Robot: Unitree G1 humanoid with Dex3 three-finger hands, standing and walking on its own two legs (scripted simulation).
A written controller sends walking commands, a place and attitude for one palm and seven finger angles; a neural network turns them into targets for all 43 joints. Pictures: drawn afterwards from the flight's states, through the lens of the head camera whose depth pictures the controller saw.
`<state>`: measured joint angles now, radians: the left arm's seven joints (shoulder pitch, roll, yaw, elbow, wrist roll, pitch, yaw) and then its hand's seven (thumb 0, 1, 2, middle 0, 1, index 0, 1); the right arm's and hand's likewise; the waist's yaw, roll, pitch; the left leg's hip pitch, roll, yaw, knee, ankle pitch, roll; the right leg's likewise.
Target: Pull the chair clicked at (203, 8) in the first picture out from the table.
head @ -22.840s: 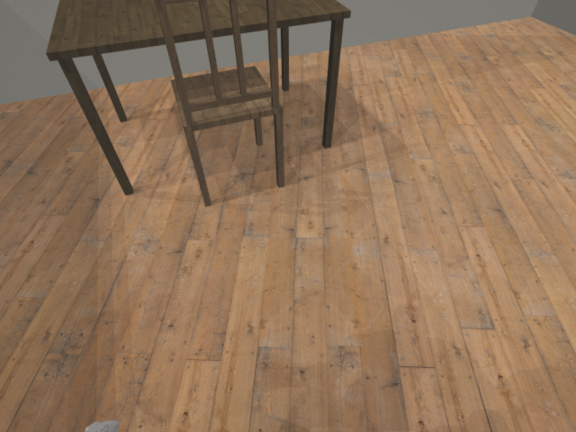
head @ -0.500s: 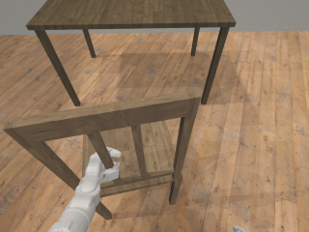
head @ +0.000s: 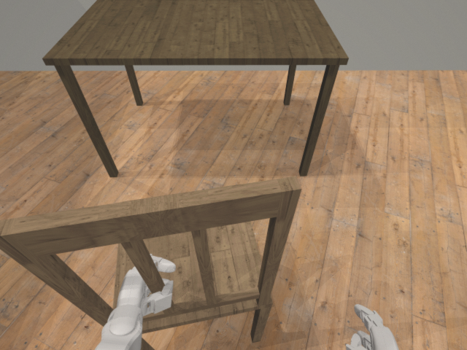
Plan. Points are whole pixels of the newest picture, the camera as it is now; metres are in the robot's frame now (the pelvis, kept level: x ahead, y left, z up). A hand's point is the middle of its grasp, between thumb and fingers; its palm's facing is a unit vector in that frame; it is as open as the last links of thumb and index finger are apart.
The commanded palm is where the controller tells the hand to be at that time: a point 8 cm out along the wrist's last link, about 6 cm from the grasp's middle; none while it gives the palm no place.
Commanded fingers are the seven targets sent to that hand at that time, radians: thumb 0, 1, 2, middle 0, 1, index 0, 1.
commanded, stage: stop walking, hand still on the chair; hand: left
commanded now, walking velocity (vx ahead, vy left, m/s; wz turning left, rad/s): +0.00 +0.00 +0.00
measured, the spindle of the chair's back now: (154, 280) +0.25 +0.17 -0.06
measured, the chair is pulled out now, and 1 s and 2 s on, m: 0.67 0.67 0.67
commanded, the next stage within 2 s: open the thumb and straighten the fingers in 0.30 s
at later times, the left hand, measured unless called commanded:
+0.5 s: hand (165, 293) +0.24 +0.15 -0.07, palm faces +0.07 -0.99 -0.15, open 5.7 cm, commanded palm +0.21 +0.20 -0.05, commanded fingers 0.00 0.17 0.55 -0.50 -1.45 -0.50 -1.45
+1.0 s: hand (159, 292) +0.24 +0.16 -0.08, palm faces +0.07 -0.99 -0.15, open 15.8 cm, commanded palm +0.22 +0.21 -0.05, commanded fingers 0.00 -0.55 0.20 0.00 0.00 0.00 0.00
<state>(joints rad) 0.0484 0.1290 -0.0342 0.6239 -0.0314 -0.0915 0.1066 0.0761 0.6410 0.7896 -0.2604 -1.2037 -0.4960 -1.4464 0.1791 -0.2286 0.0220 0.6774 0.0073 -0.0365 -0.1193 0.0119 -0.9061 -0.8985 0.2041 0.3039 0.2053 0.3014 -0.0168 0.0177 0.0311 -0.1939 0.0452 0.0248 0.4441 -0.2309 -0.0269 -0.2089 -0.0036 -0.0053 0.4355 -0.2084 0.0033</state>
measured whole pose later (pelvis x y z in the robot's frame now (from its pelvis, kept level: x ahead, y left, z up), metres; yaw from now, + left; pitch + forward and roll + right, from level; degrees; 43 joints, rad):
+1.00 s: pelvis +0.02 +0.00 -0.04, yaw +3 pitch +9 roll +0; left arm 0.22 0.16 -0.01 0.21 -0.07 0.14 0.02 -0.01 -0.51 0.21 -0.21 -0.60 -0.21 -0.60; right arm 0.24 -0.24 0.02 0.56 0.03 -0.14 -0.08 0.01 -0.91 -0.90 0.20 0.30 0.21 0.30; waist -0.03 0.05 -0.10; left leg -0.54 0.02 -0.02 0.80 -0.41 -0.03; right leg -0.54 -0.03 -0.05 0.80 -0.41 0.00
